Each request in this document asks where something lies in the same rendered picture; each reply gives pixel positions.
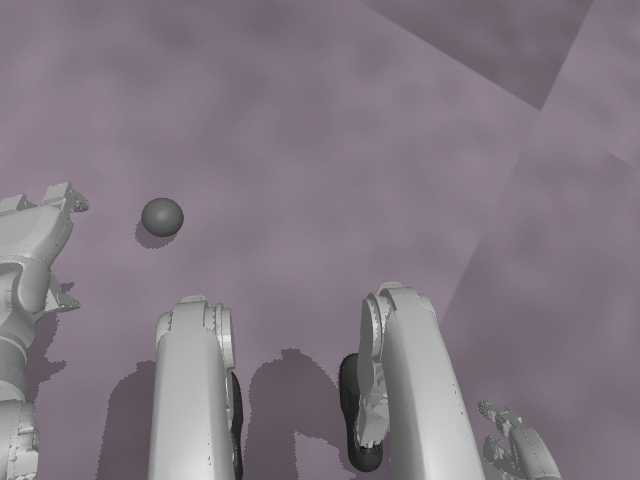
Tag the right robot foot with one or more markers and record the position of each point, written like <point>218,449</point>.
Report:
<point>363,459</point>

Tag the right robot hand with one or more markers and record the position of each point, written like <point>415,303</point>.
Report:
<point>525,457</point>

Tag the left robot hand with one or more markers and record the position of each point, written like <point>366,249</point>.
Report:
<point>41,232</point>

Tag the ball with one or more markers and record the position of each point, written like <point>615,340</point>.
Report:
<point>162,217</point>

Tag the left robot arm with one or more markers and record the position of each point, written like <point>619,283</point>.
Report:
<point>24,284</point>

